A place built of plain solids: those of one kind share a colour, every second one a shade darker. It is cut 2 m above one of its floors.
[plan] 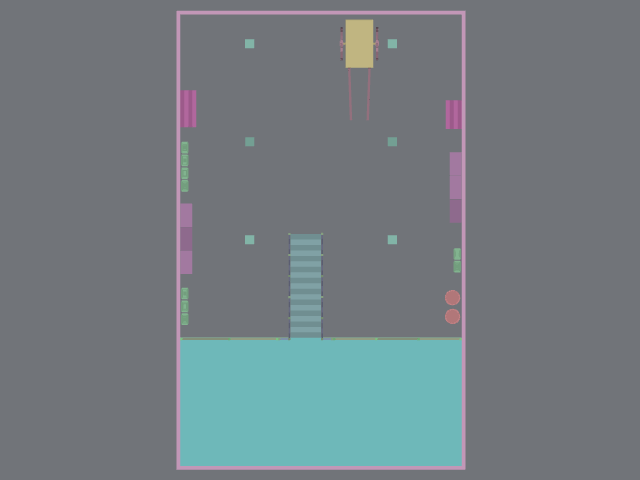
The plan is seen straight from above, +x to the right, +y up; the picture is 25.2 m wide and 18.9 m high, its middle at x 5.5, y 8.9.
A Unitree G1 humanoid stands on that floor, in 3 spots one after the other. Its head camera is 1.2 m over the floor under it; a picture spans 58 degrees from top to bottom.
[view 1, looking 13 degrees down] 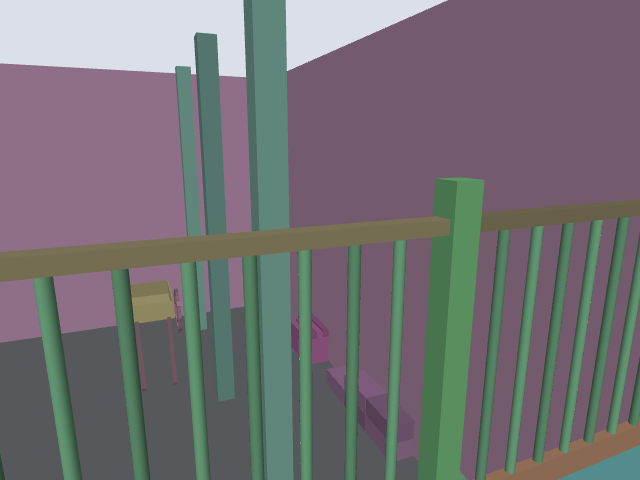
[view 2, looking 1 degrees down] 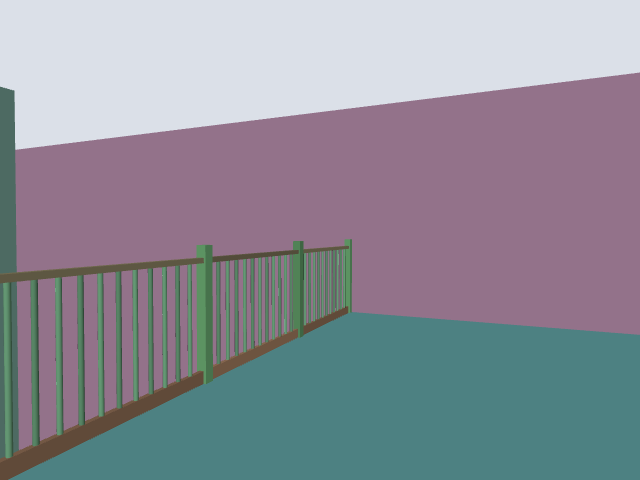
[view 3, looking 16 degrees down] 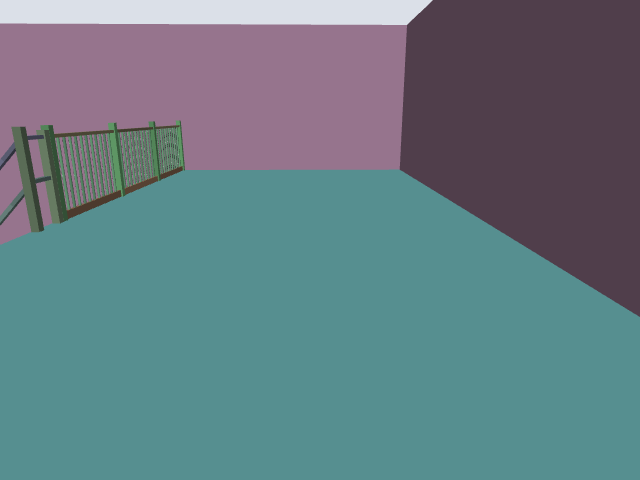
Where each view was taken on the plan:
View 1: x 6.94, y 4.09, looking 67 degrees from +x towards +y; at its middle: guard_rail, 0.98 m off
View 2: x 4.94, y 2.75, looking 24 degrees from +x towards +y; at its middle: wall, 6.72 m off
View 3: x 1.00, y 2.02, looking -1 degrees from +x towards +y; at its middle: loft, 4.35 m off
